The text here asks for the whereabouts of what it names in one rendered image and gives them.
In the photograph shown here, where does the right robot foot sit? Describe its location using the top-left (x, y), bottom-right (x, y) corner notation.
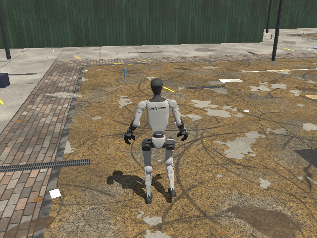
top-left (168, 188), bottom-right (176, 197)

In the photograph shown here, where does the robot right upper arm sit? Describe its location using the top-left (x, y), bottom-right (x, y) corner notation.
top-left (168, 99), bottom-right (182, 126)

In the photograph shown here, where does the robot left upper arm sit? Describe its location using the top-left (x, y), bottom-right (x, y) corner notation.
top-left (132, 100), bottom-right (147, 127)

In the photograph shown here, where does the humanoid robot head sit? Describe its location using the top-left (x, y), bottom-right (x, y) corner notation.
top-left (149, 78), bottom-right (166, 102)

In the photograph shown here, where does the right robot hand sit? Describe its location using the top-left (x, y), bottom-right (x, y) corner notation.
top-left (177, 132), bottom-right (188, 141)

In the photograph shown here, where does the robot right forearm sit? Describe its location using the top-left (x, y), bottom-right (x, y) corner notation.
top-left (178, 119), bottom-right (187, 134)

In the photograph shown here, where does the robot left forearm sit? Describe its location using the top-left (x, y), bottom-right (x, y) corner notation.
top-left (126, 120), bottom-right (136, 136)

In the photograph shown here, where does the left robot hand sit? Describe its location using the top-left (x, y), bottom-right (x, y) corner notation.
top-left (124, 133), bottom-right (135, 145)

